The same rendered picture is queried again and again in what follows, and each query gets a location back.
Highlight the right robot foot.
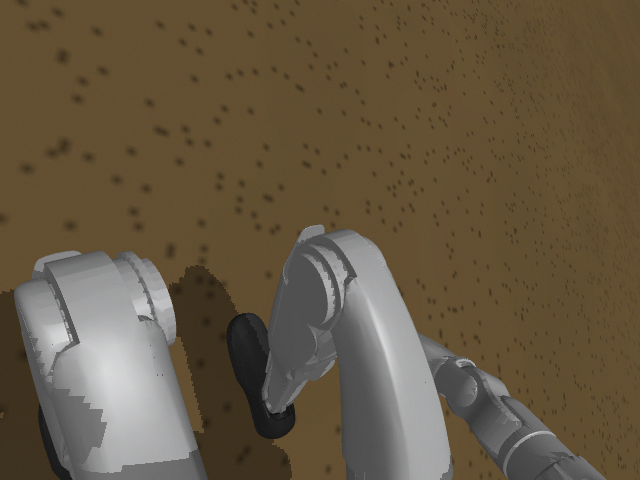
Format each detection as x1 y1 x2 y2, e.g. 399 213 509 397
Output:
227 313 295 439

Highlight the right robot arm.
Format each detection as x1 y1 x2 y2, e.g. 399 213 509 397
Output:
434 356 606 480

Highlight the left robot foot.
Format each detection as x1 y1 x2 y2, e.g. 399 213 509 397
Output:
38 404 73 480

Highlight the right robot hand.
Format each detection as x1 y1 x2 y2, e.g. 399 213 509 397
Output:
417 332 456 379

